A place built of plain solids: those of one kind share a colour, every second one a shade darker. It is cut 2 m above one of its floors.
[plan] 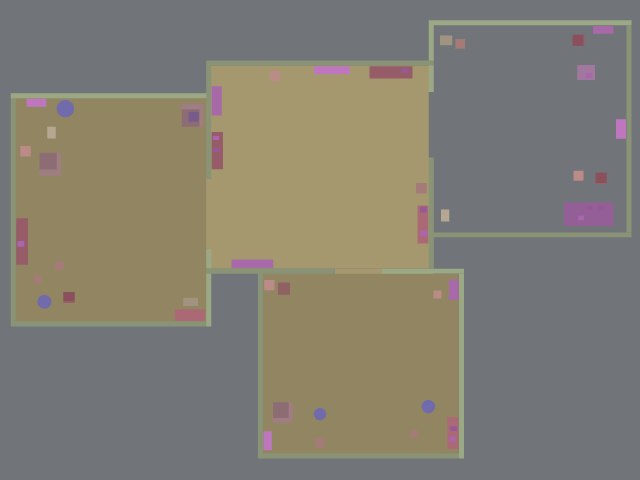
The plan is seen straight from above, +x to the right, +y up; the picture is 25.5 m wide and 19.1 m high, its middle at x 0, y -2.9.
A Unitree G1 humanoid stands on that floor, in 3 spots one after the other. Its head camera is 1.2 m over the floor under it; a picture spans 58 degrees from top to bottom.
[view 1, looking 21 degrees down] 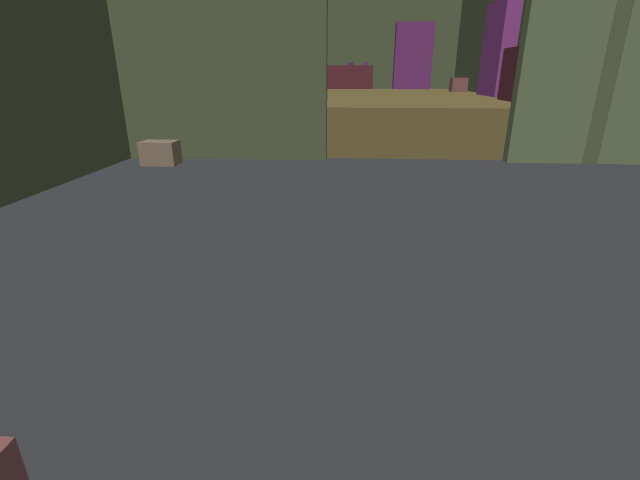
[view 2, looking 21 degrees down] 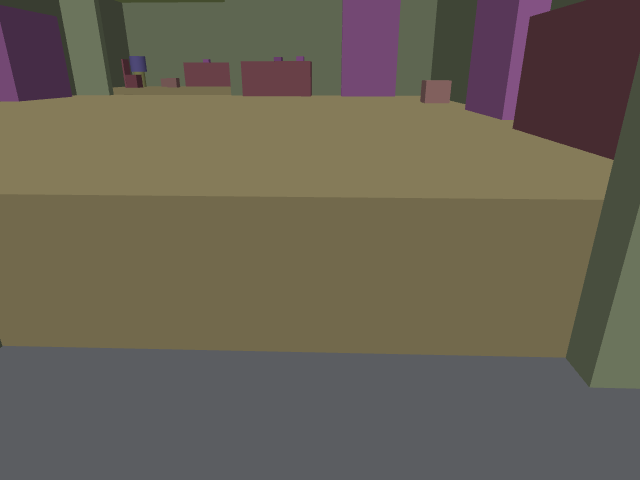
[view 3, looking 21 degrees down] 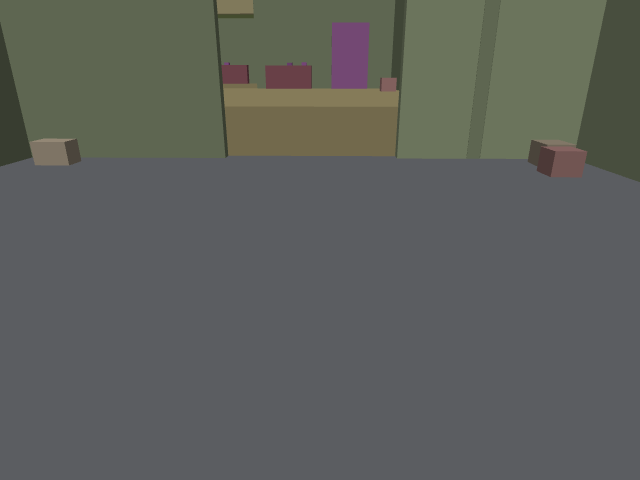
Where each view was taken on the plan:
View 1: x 10.93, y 0.74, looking -176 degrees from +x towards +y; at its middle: ground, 3.35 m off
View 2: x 6.00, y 1.94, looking -178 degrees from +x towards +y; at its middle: floor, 1.80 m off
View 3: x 11.12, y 1.94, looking -179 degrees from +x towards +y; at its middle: ground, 3.35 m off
